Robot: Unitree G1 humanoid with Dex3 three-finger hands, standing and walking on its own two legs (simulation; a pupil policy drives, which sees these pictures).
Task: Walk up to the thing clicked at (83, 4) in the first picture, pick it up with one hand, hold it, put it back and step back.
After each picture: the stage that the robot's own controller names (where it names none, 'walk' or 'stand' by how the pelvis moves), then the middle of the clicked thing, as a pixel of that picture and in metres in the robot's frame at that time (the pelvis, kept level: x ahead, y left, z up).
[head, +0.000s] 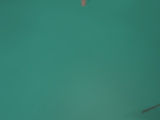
stand; (83, 1) +2.26 -0.03 -0.72
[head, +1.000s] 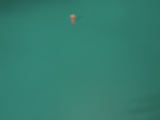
walk; (73, 19) +2.10 +0.22 -0.70
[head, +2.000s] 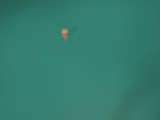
walk; (65, 35) +1.44 +0.32 -0.71
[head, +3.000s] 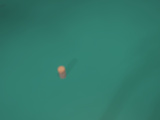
walk; (62, 72) +0.94 +0.27 -0.72
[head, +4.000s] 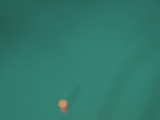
walk; (63, 106) +0.56 +0.23 -0.71
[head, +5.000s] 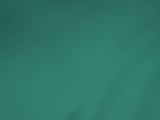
stand; out of the picture +0.38 +0.16 -0.69
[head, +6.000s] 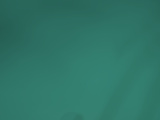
stand; out of the picture +0.33 +0.15 -0.72
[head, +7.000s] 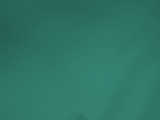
stand; out of the picture +0.33 +0.16 -0.72
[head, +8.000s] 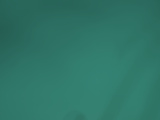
stand; out of the picture +0.32 +0.16 -0.73
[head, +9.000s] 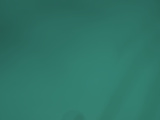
stand; out of the picture +0.32 +0.16 -0.73
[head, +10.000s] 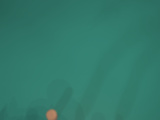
go down; (52, 116) +0.34 +0.17 -0.64
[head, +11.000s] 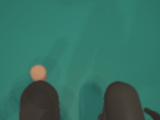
go down; (39, 75) +0.40 +0.19 -0.31
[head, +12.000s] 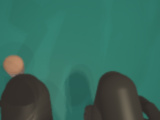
close in; (15, 67) +0.38 +0.22 -0.25
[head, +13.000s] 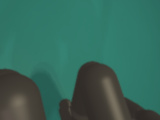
close; out of the picture +0.38 +0.23 -0.22
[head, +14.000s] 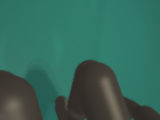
close; out of the picture +0.37 +0.24 -0.22
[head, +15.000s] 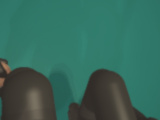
lift; out of the picture +0.31 +0.23 -0.18
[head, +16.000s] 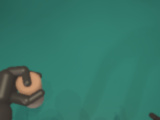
lift; (31, 91) +0.31 +0.18 +0.01
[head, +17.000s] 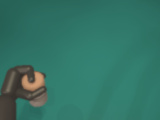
hold; (35, 89) +0.33 +0.17 +0.01
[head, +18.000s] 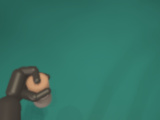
hold; (40, 91) +0.32 +0.16 +0.00
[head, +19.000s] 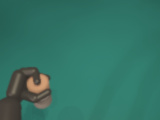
crouch; (40, 92) +0.32 +0.16 +0.00
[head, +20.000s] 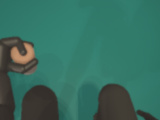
lower; (25, 60) +0.41 +0.19 -0.09
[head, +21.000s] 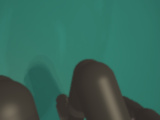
lower; out of the picture +0.41 +0.27 -0.22
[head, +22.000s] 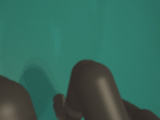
lower; out of the picture +0.40 +0.27 -0.23
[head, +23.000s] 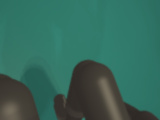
lower; out of the picture +0.40 +0.26 -0.23
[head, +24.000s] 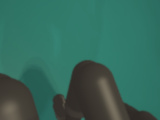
lower; out of the picture +0.40 +0.27 -0.23
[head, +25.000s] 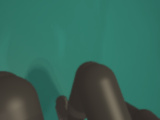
loosen; out of the picture +0.38 +0.24 -0.23
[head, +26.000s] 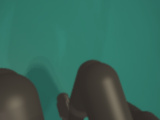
withdraw; out of the picture +0.38 +0.24 -0.23
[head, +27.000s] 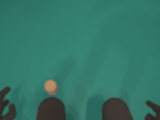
walk; (51, 87) +0.40 +0.18 -0.47
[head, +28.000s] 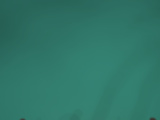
stand; out of the picture +0.34 +0.15 -0.66
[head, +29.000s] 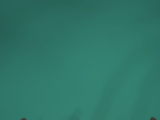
stand; out of the picture +0.35 +0.16 -0.66
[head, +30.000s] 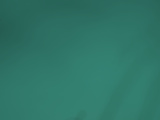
stand; out of the picture +0.36 +0.14 -0.71
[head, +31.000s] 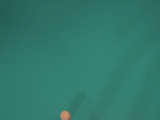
walk; (65, 117) +0.39 +0.16 -0.70
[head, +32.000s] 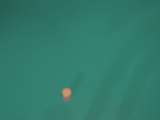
walk; (66, 95) +0.53 +0.11 -0.69
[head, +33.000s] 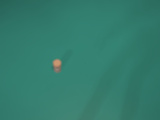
walk; (57, 66) +0.81 +0.18 -0.71
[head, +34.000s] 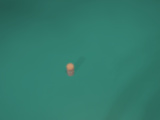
stand; (70, 69) +0.95 +0.14 -0.71
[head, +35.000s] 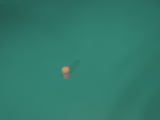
stand; (65, 72) +0.97 +0.18 -0.72
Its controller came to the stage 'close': yes
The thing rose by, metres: 0.71
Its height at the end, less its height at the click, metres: +0.00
